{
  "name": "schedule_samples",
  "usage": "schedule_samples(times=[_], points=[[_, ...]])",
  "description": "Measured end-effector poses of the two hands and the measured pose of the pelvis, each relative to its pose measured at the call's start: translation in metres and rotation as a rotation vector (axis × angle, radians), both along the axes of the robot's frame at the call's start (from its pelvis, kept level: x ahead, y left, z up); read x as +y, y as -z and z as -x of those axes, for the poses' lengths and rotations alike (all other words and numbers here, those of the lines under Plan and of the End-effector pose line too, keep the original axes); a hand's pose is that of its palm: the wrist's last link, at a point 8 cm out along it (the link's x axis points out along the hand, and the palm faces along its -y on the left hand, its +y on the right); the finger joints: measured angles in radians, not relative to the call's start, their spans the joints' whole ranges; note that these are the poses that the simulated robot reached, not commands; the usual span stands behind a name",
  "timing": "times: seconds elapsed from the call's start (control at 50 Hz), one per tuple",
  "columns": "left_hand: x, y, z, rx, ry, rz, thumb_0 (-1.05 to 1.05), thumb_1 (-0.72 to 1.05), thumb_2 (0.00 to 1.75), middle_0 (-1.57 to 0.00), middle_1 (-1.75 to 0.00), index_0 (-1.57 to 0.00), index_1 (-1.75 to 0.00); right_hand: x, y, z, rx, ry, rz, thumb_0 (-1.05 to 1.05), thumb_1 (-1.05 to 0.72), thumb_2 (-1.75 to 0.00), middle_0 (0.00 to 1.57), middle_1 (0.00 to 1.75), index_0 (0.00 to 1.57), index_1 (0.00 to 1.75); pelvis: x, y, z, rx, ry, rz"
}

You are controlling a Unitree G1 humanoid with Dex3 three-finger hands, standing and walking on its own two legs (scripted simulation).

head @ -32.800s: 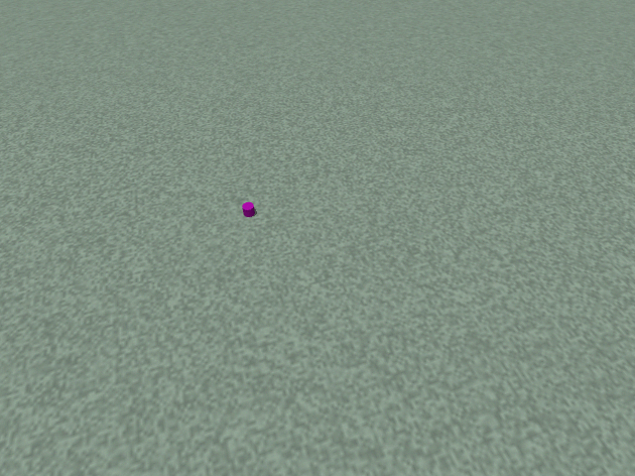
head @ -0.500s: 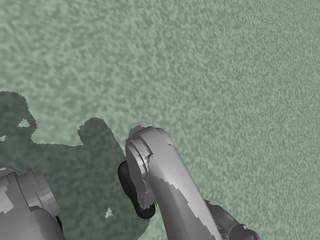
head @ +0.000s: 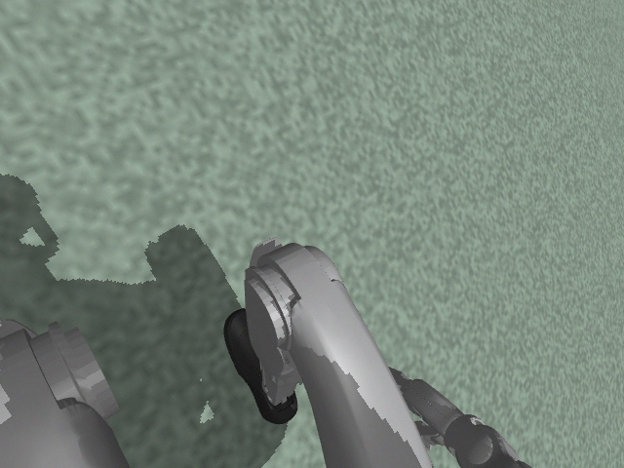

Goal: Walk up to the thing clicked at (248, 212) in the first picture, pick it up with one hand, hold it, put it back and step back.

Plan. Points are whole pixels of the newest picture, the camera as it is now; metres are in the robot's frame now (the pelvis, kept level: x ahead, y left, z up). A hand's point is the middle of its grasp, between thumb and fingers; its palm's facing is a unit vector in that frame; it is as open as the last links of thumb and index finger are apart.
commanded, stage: rest palm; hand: left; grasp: from above
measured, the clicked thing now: out of the picture +0.46 +0.39 -0.28
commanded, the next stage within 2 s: close in 0.78 s
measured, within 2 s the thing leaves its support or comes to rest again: neither
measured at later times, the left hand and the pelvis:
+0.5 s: hand out of the picture +0.44 +0.38 -0.25, palm faces -0.43 -0.18 -0.88, open 14.0 cm; pelvis +0.00 +0.00 +0.00, yaw -1 degrees
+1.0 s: hand out of the picture +0.44 +0.38 -0.25, palm faces -0.43 -0.17 -0.89, open 13.3 cm; pelvis +0.00 +0.00 +0.00, yaw -1 degrees
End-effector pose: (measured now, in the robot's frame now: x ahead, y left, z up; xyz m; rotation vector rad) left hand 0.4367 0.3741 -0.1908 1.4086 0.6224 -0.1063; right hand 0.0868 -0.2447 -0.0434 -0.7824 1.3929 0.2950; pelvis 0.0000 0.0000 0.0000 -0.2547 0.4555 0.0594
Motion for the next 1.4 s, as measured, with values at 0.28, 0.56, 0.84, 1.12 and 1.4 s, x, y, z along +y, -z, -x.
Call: schedule_samples(times=[0.28, 0.56, 0.84, 1.12, 1.4], points=[[0.0, 0.005, -0.006, -0.016, -0.015, -0.008, 0.0, -0.49, 0.93, -0.08, -1.01, -0.1, -1.0, 0.005, -0.004, 0.013, 0.024, 0.005, 0.002, 0.0, -0.9, -0.9, 0.2, 0.3, 0.2, 0.3, 0.003, 0.001, 0.001, -0.005, 0.006, 0.011], [0.006, 0.003, -0.003, 0.024, -0.021, -0.007, 0.0, -0.47, 0.92, -0.09, -1.02, -0.1, -1.0, 0.007, -0.004, 0.006, 0.014, -0.003, -0.008, 0.0, -0.9, -0.9, 0.2, 0.3, 0.2, 0.3, 0.004, -0.002, 0.0, 0.0, 0.006, 0.016], [0.005, 0.004, -0.003, -0.012, -0.01, -0.002, 0.0, -0.44, 0.91, -0.1, -1.02, -0.12, -1.0, 0.004, -0.004, 0.002, 0.013, -0.03, 0.001, 0.0, -0.9, -0.9, 0.2, 0.3, 0.2, 0.3, 0.003, 0.0, 0.001, -0.008, 0.008, 0.014], [0.002, 0.005, -0.007, -0.008, -0.012, -0.003, 0.0, -0.3, 0.79, -0.18, -0.98, -0.22, -0.94, 0.006, -0.006, 0.006, 0.027, -0.024, 0.002, 0.0, -0.9, -0.9, 0.2, 0.3, 0.2, 0.3, 0.003, -0.002, 0.0, -0.002, 0.01, 0.017], [0.004, 0.001, -0.004, -0.005, -0.011, -0.014, 0.01, -0.16, 0.68, -0.28, -0.89, -0.33, -0.84, 0.005, -0.003, 0.005, 0.011, -0.028, -0.007, 0.0, -0.89, -0.9, 0.2, 0.3, 0.2, 0.3, 0.003, 0.0, 0.003, -0.01, 0.009, 0.012]])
